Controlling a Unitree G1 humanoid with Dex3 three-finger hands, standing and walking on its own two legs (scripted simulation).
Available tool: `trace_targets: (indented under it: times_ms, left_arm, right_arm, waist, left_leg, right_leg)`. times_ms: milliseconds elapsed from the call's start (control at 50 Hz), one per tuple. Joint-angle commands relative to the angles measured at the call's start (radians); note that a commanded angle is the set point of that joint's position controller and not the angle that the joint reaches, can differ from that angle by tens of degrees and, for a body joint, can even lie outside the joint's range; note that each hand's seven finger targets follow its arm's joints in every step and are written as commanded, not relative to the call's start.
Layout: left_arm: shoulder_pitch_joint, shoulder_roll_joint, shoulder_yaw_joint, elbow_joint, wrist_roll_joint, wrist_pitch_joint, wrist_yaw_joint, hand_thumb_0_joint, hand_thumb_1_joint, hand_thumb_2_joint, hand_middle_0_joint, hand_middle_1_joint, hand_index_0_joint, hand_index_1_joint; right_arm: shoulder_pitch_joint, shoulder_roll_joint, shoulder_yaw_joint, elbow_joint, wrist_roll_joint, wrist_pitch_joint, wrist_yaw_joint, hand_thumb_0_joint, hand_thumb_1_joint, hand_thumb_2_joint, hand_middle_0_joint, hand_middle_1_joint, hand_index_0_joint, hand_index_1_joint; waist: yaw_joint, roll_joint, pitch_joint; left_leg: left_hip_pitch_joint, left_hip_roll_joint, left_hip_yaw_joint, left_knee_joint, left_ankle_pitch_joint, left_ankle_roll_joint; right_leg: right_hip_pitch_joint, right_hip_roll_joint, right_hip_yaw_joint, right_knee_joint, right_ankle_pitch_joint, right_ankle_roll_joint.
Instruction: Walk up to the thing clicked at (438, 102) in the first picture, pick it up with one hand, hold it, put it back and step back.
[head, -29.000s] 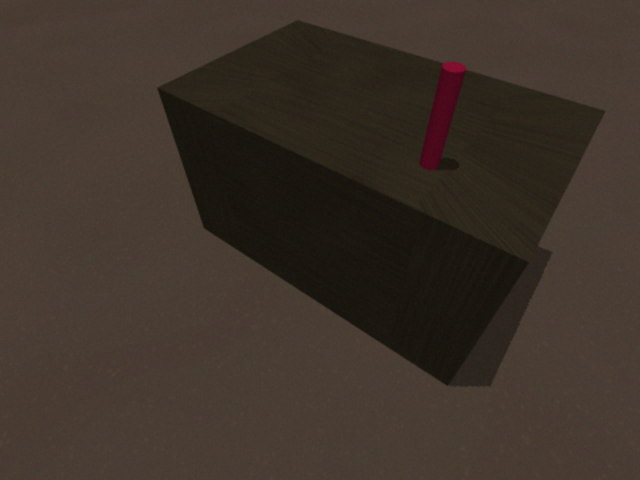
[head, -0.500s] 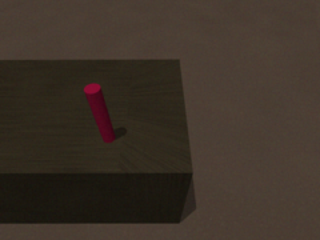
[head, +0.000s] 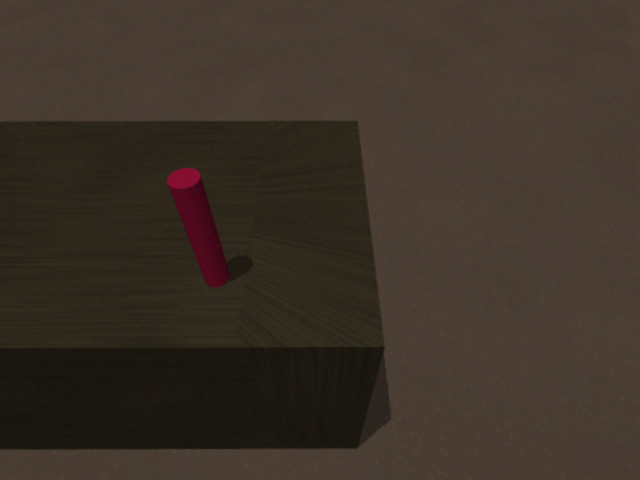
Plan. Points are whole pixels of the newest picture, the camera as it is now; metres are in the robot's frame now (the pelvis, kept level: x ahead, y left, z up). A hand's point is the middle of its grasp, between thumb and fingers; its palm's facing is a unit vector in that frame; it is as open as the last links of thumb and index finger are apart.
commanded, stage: stand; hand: left
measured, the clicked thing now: (202, 234) +0.50 +0.21 -0.01
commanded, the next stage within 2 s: step back in 0.28 s
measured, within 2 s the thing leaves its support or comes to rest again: neither
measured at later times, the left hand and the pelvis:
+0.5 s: hand out of the picture +0.06 +0.26 -0.17, palm faces -0.03 -0.91 -0.42, open 7.4 cm; pelvis -0.03 -0.02 -0.02, yaw +0 degrees
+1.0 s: hand out of the picture -0.03 +0.28 -0.17, palm faces -0.02 -0.93 -0.37, open 7.4 cm; pelvis -0.13 +0.01 -0.02, yaw +0 degrees
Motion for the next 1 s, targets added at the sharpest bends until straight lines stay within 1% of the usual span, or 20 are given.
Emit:
trace_targets:
  times_ms: [0,240,260,300,380,420,460,480,500,520,580,640,700,740,760,780,800,820,860,980]
  left_arm:
    - [-0.032,0.212,0.034,-0.058,0.001,-0.023,0.013,0.000,0.900,0.900,-0.200,-0.300,-0.200,-0.300]
    - [-0.028,0.212,0.032,-0.060,0.002,-0.022,0.013,0.000,0.900,0.900,-0.200,-0.300,-0.200,-0.300]
    - [-0.034,0.280,0.068,-0.103,-0.014,-0.009,0.017,0.000,0.900,0.900,-0.200,-0.300,-0.200,-0.300]
    - [-0.012,0.256,0.070,-0.129,-0.017,-0.001,0.023,0.000,0.900,0.900,-0.200,-0.300,-0.200,-0.300]
    - [0.036,0.228,0.070,-0.179,-0.005,0.017,0.022,0.000,0.900,0.900,-0.200,-0.300,-0.200,-0.300]
    - [0.063,0.232,0.077,-0.195,0.000,0.023,0.021,0.000,0.900,0.900,-0.200,-0.300,-0.200,-0.300]
    - [0.085,0.270,0.091,-0.210,0.005,0.020,0.022,0.000,0.900,0.900,-0.200,-0.300,-0.200,-0.300]
    - [0.073,0.332,0.107,-0.230,0.009,0.016,0.020,0.000,0.900,0.900,-0.200,-0.300,-0.200,-0.300]
    - [0.032,0.375,0.115,-0.260,0.020,0.012,0.023,0.000,0.900,0.900,-0.200,-0.300,-0.200,-0.300]
    - [-0.002,0.377,0.117,-0.285,0.031,0.009,0.027,0.000,0.900,0.900,-0.200,-0.300,-0.200,-0.300]
    - [-0.104,0.307,0.109,-0.333,0.035,0.012,0.037,0.000,0.900,0.900,-0.200,-0.300,-0.200,-0.300]
    - [-0.042,0.281,0.109,-0.350,0.039,0.022,0.045,0.000,0.900,0.900,-0.200,-0.300,-0.200,-0.300]
    - [-0.009,0.290,0.114,-0.359,0.022,0.037,0.039,0.000,0.900,0.900,-0.200,-0.300,-0.200,-0.300]
    - [-0.023,0.297,0.109,-0.373,0.006,0.052,0.029,0.000,0.900,0.900,-0.200,-0.300,-0.200,-0.300]
    - [0.016,0.241,0.095,-0.382,0.002,0.055,0.026,0.000,0.900,0.900,-0.200,-0.300,-0.200,-0.300]
    - [0.002,0.205,0.090,-0.395,0.000,0.052,0.030,0.000,0.900,0.900,-0.200,-0.300,-0.200,-0.300]
    - [-0.081,0.250,0.111,-0.397,0.026,0.051,0.047,0.000,0.900,0.900,-0.200,-0.300,-0.200,-0.300]
    - [-0.098,0.256,0.116,-0.381,0.027,0.052,0.047,0.000,0.900,0.900,-0.200,-0.300,-0.200,-0.300]
    - [0.023,0.228,0.115,-0.348,-0.002,0.050,0.040,0.000,0.900,0.900,-0.200,-0.300,-0.200,-0.300]
    - [0.011,0.214,0.117,-0.390,0.015,0.032,0.028,0.000,0.900,0.900,-0.200,-0.300,-0.200,-0.300]
  right_arm:
    - [-0.033,-0.211,-0.042,-0.057,0.004,-0.021,-0.011,0.000,-0.900,-0.900,0.200,0.300,0.200,0.300]
    - [-0.026,-0.212,-0.040,-0.055,0.004,-0.021,-0.011,0.000,-0.900,-0.900,0.200,0.300,0.200,0.300]
    - [-0.061,-0.273,-0.067,-0.075,0.012,-0.001,-0.007,0.000,-0.900,-0.900,0.200,0.300,0.200,0.300]
    - [-0.029,-0.266,-0.077,-0.098,0.022,0.011,-0.008,0.000,-0.900,-0.900,0.200,0.300,0.200,0.300]
    - [-0.062,-0.292,-0.105,-0.163,0.018,0.031,-0.008,0.000,-0.900,-0.900,0.200,0.300,0.200,0.300]
    - [-0.084,-0.285,-0.110,-0.196,0.017,0.041,-0.009,0.000,-0.900,-0.900,0.200,0.300,0.200,0.300]
    - [-0.103,-0.252,-0.107,-0.225,0.024,0.054,-0.008,0.000,-0.900,-0.900,0.200,0.300,0.200,0.300]
    - [-0.111,-0.216,-0.098,-0.242,0.022,0.060,-0.008,0.000,-0.900,-0.900,0.200,0.300,0.200,0.300]
    - [-0.080,-0.202,-0.097,-0.245,0.016,0.071,-0.011,0.000,-0.900,-0.900,0.200,0.300,0.200,0.300]
    - [-0.024,-0.218,-0.104,-0.235,0.009,0.079,-0.016,0.000,-0.900,-0.900,0.200,0.300,0.200,0.300]
    - [0.064,-0.238,-0.106,-0.219,0.033,0.070,-0.015,0.000,-0.900,-0.900,0.200,0.300,0.200,0.300]
    - [0.063,-0.239,-0.096,-0.243,0.015,0.063,-0.017,0.000,-0.900,-0.900,0.200,0.300,0.200,0.300]
    - [0.084,-0.227,-0.096,-0.252,-0.008,0.052,-0.016,0.000,-0.900,-0.900,0.200,0.300,0.200,0.300]
    - [0.155,-0.231,-0.107,-0.227,-0.023,0.040,-0.016,0.000,-0.900,-0.900,0.200,0.300,0.200,0.300]
    - [0.121,-0.292,-0.124,-0.239,-0.040,0.035,-0.014,0.000,-0.900,-0.900,0.200,0.300,0.200,0.300]
    - [0.052,-0.406,-0.143,-0.271,-0.041,0.034,-0.004,0.000,-0.900,-0.900,0.200,0.300,0.200,0.300]
    - [0.055,-0.437,-0.151,-0.283,-0.027,0.027,0.000,0.000,-0.900,-0.900,0.200,0.300,0.200,0.300]
    - [0.033,-0.379,-0.139,-0.282,-0.026,0.019,-0.007,0.000,-0.900,-0.900,0.200,0.300,0.200,0.300]
    - [-0.066,-0.294,-0.111,-0.305,-0.026,0.018,-0.021,0.000,-0.900,-0.900,0.200,0.300,0.200,0.300]
    - [0.071,-0.273,-0.119,-0.327,-0.008,0.021,-0.036,0.000,-0.900,-0.900,0.200,0.300,0.200,0.300]
  waist:
    - [0.005,-0.008,-0.072]
    - [0.006,-0.006,-0.060]
    - [0.006,-0.013,0.046]
    - [-0.004,0.018,-0.040]
    - [0.004,0.109,-0.127]
    - [0.016,0.112,-0.150]
    - [0.034,0.001,-0.140]
    - [0.048,-0.138,-0.098]
    - [0.043,-0.244,-0.081]
    - [0.021,-0.203,-0.076]
    - [-0.013,-0.153,-0.119]
    - [0.031,-0.167,-0.143]
    - [0.031,-0.202,-0.153]
    - [-0.019,-0.170,-0.134]
    - [0.003,0.005,-0.113]
    - [0.003,0.269,-0.072]
    - [-0.060,0.250,-0.066]
    - [-0.042,0.145,-0.041]
    - [0.051,0.107,-0.049]
    - [-0.029,0.128,-0.092]
  left_leg:
    - [0.021,0.116,-0.095,-0.060,0.110,0.029]
    - [0.003,0.114,-0.097,-0.063,0.094,0.027]
    - [-0.050,0.107,-0.121,0.022,0.257,0.050]
    - [-0.037,0.135,-0.121,0.057,0.358,0.085]
    - [-0.092,0.201,-0.164,0.099,0.317,0.171]
    - [-0.142,0.192,-0.158,0.168,0.273,0.182]
    - [-0.193,0.080,-0.095,0.348,0.103,0.128]
    - [-0.232,-0.056,-0.024,0.531,-0.070,0.050]
    - [-0.291,-0.140,-0.084,0.733,-0.422,0.040]
    - [-0.294,-0.119,-0.182,0.855,-0.463,0.038]
    - [-0.291,-0.102,-0.173,0.898,-0.342,0.024]
    - [-0.331,-0.064,-0.138,0.664,-0.349,0.011]
    - [-0.246,-0.040,-0.069,0.330,-0.300,0.025]
    - [-0.097,-0.046,-0.016,0.065,-0.023,0.034]
    - [-0.040,0.099,-0.248,0.021,0.028,0.069]
    - [-0.043,0.321,-0.516,-0.042,0.139,0.184]
    - [-0.184,0.397,-0.577,-0.035,0.240,0.294]
    - [-0.195,0.349,-0.475,0.003,0.320,0.274]
    - [-0.063,0.205,-0.259,0.095,0.425,0.191]
    - [0.146,0.257,-0.257,0.190,0.559,0.271]
  right_leg:
    - [-0.015,-0.104,0.072,-0.037,0.142,-0.043]
    - [-0.013,-0.105,0.072,-0.044,0.135,-0.041]
    - [-0.116,-0.083,0.078,0.060,0.296,-0.046]
    - [-0.085,-0.056,0.038,0.146,0.299,-0.058]
    - [-0.079,-0.003,0.002,0.324,0.116,-0.069]
    - [-0.075,-0.006,0.019,0.355,0.092,-0.087]
    - [-0.103,-0.103,0.138,0.210,0.197,-0.148]
    - [-0.160,-0.244,0.316,0.041,0.285,-0.232]
    - [-0.189,-0.357,0.476,-0.016,0.327,-0.319]
    - [-0.231,-0.371,0.477,0.003,0.309,-0.339]
    - [-0.165,-0.244,0.246,0.087,0.320,-0.276]
    - [-0.010,-0.220,0.218,0.151,0.352,-0.249]
    - [0.028,-0.223,0.217,0.202,0.384,-0.217]
    - [-0.099,-0.176,0.176,0.275,0.286,-0.156]
    - [-0.258,-0.068,0.130,0.373,0.063,-0.094]
    - [-0.441,0.145,0.021,0.543,-0.398,-0.044]
    - [-0.364,0.145,0.151,0.747,-0.511,-0.026]
    - [-0.358,0.138,0.187,0.855,-0.447,-0.036]
    - [-0.450,0.153,0.194,0.905,-0.308,-0.044]
    - [-0.453,0.099,0.115,0.698,-0.344,0.012]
